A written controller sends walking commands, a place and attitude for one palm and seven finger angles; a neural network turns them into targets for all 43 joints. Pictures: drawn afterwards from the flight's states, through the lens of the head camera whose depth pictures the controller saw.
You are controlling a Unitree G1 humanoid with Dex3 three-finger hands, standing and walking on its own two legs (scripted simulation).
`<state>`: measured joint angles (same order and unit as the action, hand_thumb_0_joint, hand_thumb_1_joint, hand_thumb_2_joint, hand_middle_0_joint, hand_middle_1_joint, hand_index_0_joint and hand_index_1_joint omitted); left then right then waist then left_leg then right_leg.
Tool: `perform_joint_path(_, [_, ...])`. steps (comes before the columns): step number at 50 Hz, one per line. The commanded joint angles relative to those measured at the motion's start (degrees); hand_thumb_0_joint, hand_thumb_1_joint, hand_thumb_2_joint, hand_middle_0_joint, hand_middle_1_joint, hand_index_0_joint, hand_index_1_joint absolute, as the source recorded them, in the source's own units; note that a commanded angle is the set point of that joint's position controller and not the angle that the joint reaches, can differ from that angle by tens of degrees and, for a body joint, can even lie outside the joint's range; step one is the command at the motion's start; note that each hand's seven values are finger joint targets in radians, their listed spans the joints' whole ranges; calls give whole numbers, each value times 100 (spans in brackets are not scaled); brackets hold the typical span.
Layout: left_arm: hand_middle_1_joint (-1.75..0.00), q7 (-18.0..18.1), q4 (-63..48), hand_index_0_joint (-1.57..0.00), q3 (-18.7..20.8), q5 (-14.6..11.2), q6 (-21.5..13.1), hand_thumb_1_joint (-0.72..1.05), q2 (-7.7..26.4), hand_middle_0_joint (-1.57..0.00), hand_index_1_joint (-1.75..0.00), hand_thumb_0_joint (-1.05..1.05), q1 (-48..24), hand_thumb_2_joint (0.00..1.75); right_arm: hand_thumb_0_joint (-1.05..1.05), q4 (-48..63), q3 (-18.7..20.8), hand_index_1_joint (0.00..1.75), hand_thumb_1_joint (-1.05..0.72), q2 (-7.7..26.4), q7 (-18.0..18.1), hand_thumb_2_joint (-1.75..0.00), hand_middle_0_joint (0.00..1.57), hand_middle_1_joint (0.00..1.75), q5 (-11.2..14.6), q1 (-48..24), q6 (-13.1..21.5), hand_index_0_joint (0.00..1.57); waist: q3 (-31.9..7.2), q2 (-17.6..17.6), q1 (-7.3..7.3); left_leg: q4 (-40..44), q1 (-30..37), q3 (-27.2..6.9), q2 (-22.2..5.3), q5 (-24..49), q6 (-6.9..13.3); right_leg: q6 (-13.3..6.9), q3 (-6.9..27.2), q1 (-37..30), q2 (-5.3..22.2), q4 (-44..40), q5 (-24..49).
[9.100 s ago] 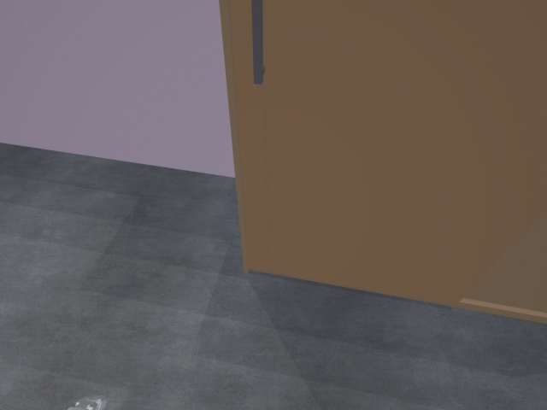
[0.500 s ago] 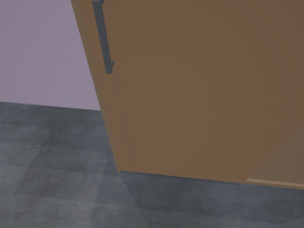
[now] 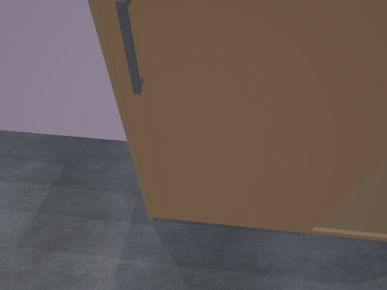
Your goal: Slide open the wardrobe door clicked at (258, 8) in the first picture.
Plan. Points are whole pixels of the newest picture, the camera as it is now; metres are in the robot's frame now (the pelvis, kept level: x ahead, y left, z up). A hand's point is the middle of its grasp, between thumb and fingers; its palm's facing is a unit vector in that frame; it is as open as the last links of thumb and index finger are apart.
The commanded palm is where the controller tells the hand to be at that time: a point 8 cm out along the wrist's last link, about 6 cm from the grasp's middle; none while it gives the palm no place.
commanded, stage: shuffle to correct the standing spot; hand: left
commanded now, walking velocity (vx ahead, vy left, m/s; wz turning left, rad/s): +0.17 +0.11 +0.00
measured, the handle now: (132, 49) +0.56 +0.19 +0.22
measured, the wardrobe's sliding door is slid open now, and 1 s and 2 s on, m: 0.00 0.00 0.00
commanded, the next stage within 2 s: come to a stop and stand still in 0.50 s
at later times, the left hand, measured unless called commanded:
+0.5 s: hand out of the picture +0.02 +0.21 -0.20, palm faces +0.01 -0.98 -0.18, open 7.4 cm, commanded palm none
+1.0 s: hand (105, 286) +0.17 +0.23 -0.20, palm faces +0.09 -0.98 -0.20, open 7.3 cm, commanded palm none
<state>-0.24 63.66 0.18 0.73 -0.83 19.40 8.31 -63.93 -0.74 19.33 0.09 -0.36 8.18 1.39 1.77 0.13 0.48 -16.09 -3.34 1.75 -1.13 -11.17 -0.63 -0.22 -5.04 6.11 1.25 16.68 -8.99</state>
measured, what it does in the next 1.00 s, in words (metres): walks ahead: right foot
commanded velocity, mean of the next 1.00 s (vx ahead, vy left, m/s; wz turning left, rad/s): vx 0.05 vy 0.08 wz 0.00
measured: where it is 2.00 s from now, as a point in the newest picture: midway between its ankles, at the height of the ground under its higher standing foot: outside the picture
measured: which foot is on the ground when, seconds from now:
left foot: down 0.00-0.72, up 0.74-1.00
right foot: down 0.00-0.42, up 0.44-0.68, down 0.70-1.00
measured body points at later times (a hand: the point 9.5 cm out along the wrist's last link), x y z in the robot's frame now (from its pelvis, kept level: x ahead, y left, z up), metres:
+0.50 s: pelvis +0.05 +0.03 -0.02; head +0.06 +0.05 +0.43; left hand +0.02 +0.26 -0.18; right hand +0.00 -0.19 -0.17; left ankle -0.03 +0.12 -0.75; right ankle +0.01 -0.09 -0.72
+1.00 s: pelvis +0.10 +0.05 -0.02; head +0.13 +0.06 +0.42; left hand +0.16 +0.28 -0.18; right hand +0.15 -0.20 -0.17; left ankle +0.11 +0.17 -0.74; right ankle +0.16 -0.08 -0.75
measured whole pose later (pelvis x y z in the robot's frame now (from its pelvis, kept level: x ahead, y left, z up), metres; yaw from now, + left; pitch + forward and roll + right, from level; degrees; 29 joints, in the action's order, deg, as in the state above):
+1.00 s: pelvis +0.10 +0.05 -0.02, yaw +3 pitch -1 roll +0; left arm 2.2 57.4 3.0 1.6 1.0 9.9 9.1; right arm -58.3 3.4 10.6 1.5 -0.7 12.7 -0.4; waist 4.5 1.6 0.3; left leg -40.4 -19.4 3.6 -3.3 -20.3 -2.2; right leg 0.7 -6.7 20.0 5.0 34.1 -12.9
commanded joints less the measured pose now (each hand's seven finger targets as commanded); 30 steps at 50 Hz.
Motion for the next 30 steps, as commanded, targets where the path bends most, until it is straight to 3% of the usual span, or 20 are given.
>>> perform_joint_path(1, [-30,82,-301,-20,211,19,-116,90,1085,-20,-30,0,-85,90,0,286,200,30,-90,1101,84,-90,20,30,-23,-128,97,20,-344,-71,3,230,-238,-521,-670,953,116,-103,698,-354,764,-221,929])
perform_joint_path(5, [-30,105,-198,-20,143,25,-39,90,711,-20,-30,0,173,90,0,175,95,30,-90,650,53,-90,20,30,-62,198,-17,20,-224,15,12,108,-391,-419,-568,373,59,-71,743,-229,801,-244,165])
perform_joint_path(10, [-30,106,-173,-20,186,56,49,90,571,-20,-30,0,581,90,0,157,67,30,-90,331,34,-90,20,30,-101,581,-103,20,259,256,71,-346,-952,-182,-350,-500,44,-207,1072,54,936,-303,-1176])
perform_joint_path(14, [-30,128,-166,-20,287,48,32,90,491,-20,-30,0,919,90,0,213,91,30,-90,104,62,-90,20,30,-107,879,-70,20,334,555,99,-904,-1370,29,-248,-621,34,-491,1380,-112,1274,-285,-1157])
perform_joint_path(16, [-30,146,-170,-20,340,51,12,90,401,-20,-30,0,1071,90,0,211,115,30,-90,14,87,-90,20,30,-99,1095,-31,20,225,450,61,-1056,-1323,65,-270,-483,59,-580,1293,-177,1321,15,-614])
perform_joint_path(18, [-30,149,-201,-20,346,51,21,90,217,-20,-30,0,1028,90,0,151,142,30,-90,-41,113,-90,20,30,-82,1441,8,20,316,155,-65,-818,-1018,-49,-336,-182,104,-490,908,162,1069,530,-434])
perform_joint_path(19, [-30,145,-231,-20,319,56,41,90,16,-20,-30,0,973,90,0,67,173,30,-90,0,128,-90,20,30,-81,1690,37,20,326,-294,-155,-552,-644,-338,-535,367,200,-347,465,493,721,1132,-379])
perform_joint_path(20, [-30,135,-315,-20,258,73,62,90,-234,-20,-30,0,829,90,0,-28,233,30,-90,188,153,-90,20,30,-79,2029,54,20,361,-1085,-283,-237,-52,-964,-1000,1325,432,-126,-163,1185,248,2061,-726])
perform_joint_path(21, [-30,158,-455,-20,172,107,68,90,-468,-20,-30,0,558,90,0,-171,237,30,-90,172,209,-90,20,30,-73,2408,50,20,575,-1517,-420,-14,527,-1493,-1378,2742,677,20,-324,2217,-17,2883,-1860])
perform_joint_path(22, [-30,184,-563,-20,171,107,74,90,-446,-20,-30,0,391,90,0,-240,190,30,-90,26,264,-90,20,30,-89,2632,42,20,728,-1170,-468,-80,759,-1730,-1580,3499,991,-6,-46,2734,70,3560,-2413])
perform_joint_path(23, [-30,177,-592,-20,189,97,59,90,-500,-20,-30,0,388,90,0,-224,166,30,-90,-36,287,-90,20,30,-98,2639,53,20,764,-870,-404,-193,779,-1666,-1638,3660,1231,-57,109,2921,224,3908,-2419])
perform_joint_path(24, [-30,148,-617,-20,201,88,45,90,-560,-20,-30,0,373,90,0,-169,161,30,-90,-88,295,-90,20,30,-98,2553,74,20,760,-745,-355,-162,670,-1570,-1563,3362,1312,-62,165,2942,320,4079,-2257])
perform_joint_path(25, [-30,104,-661,-20,209,86,25,90,-584,-20,-30,0,342,90,0,-115,174,30,-90,-136,297,-90,20,30,-100,2473,99,20,750,-604,-310,-113,583,-1501,-1507,2987,1359,-56,147,2953,370,4008,-2151])
perform_joint_path(27, [-30,58,-743,-20,205,80,36,90,-741,-20,-30,0,278,90,0,-73,191,30,-90,-186,301,-90,20,30,-105,2354,136,20,720,-677,-256,47,251,-1328,-1354,2223,1343,-10,72,2728,396,3679,-1797])
perform_joint_path(30, [-30,24,-844,-20,234,83,17,90,-806,-20,-30,0,288,90,0,-71,201,30,-90,-270,294,-90,20,30,-115,2266,157,20,670,-575,-177,19,-184,-1097,-1210,1739,1258,-36,-80,2090,341,2728,-1423])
